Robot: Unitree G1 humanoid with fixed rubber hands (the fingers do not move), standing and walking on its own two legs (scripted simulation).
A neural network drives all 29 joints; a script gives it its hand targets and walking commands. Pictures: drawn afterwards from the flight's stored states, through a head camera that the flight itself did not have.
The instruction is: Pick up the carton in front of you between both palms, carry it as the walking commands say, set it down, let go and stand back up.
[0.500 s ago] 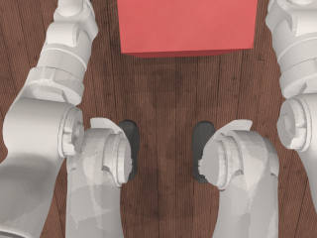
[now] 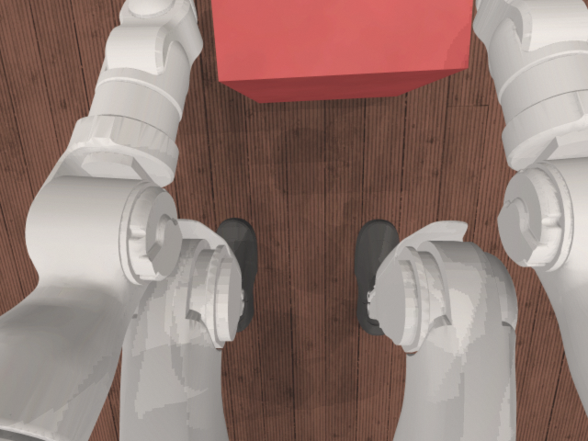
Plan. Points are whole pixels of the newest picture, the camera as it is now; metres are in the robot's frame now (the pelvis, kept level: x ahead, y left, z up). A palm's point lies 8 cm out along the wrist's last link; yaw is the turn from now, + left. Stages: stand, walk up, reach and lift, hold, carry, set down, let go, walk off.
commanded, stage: reach and lift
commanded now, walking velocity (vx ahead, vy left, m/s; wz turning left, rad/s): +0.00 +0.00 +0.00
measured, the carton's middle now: out of the picture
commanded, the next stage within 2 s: none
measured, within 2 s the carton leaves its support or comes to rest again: leaves its support in 0.10 s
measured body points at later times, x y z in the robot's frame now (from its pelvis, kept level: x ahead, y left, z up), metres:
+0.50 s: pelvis +0.00 +0.01 +0.07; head +0.27 -0.02 +0.43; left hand +0.53 +0.11 +0.00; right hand +0.52 -0.19 +0.00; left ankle +0.12 +0.14 -0.33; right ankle +0.11 -0.12 -0.33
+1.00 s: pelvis +0.03 +0.01 +0.19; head +0.24 -0.01 +0.58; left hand +0.50 +0.12 +0.14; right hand +0.48 -0.18 +0.14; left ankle +0.12 +0.14 -0.33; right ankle +0.11 -0.12 -0.33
